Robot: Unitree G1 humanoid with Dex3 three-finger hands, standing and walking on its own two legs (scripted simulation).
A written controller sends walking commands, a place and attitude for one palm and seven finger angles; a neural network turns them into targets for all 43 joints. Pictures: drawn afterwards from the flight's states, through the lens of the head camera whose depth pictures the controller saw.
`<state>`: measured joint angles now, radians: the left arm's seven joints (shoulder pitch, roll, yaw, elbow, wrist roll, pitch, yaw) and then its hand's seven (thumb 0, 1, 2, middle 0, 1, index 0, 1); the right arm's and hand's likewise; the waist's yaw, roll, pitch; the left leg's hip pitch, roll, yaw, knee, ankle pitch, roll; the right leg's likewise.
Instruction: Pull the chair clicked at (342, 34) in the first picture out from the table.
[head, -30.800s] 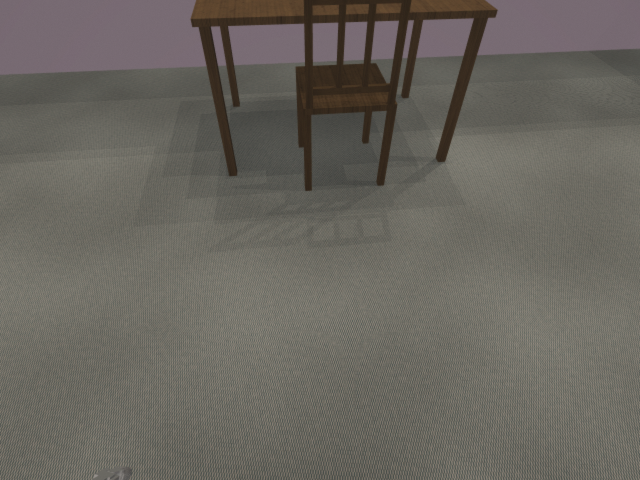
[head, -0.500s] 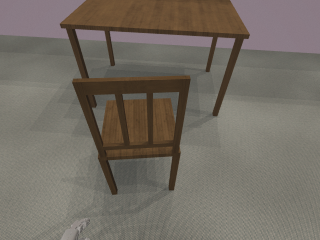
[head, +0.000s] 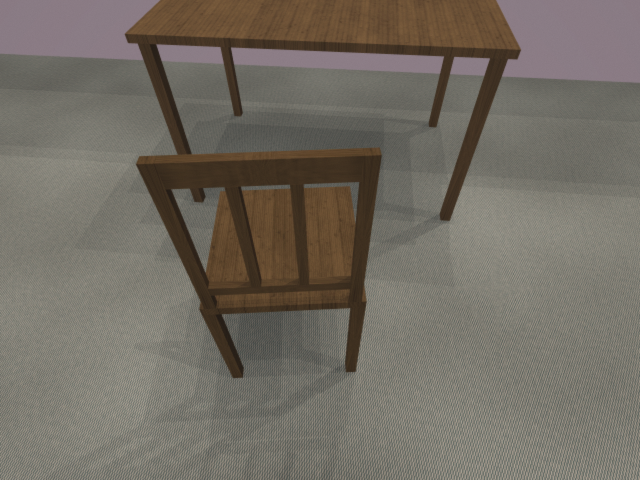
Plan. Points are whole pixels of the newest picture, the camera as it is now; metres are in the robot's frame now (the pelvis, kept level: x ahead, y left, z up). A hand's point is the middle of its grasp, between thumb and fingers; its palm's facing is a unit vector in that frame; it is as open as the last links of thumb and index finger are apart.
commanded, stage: let the arm hang, fingers relaxed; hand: left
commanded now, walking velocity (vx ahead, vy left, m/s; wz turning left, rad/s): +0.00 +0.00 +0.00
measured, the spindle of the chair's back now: (245, 240) +0.54 +0.19 -0.10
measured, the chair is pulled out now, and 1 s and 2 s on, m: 0.59 0.59 0.59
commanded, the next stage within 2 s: look to check the result in 0.38 s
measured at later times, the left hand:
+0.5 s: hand out of the picture +0.00 +0.14 -0.17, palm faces +0.04 -0.98 -0.17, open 7.4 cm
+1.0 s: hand out of the picture +0.00 +0.14 -0.17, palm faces +0.06 -0.98 -0.16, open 7.4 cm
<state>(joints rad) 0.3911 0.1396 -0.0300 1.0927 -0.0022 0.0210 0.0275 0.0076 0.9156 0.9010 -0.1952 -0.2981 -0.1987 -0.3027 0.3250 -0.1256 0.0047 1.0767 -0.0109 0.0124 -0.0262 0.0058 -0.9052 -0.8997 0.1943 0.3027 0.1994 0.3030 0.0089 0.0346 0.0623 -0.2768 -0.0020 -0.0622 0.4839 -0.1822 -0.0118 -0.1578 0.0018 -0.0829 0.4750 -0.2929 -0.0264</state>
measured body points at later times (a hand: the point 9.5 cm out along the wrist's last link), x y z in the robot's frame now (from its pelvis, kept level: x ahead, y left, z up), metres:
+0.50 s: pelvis +0.01 -0.02 +0.00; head +0.03 -0.02 +0.45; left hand +0.00 +0.19 -0.16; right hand -0.02 -0.22 -0.16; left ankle +0.05 +0.13 -0.74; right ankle -0.02 -0.10 -0.74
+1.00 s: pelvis +0.01 -0.02 +0.00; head +0.03 -0.02 +0.45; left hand +0.00 +0.19 -0.16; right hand +0.00 -0.22 -0.16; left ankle +0.05 +0.13 -0.74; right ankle -0.02 -0.10 -0.74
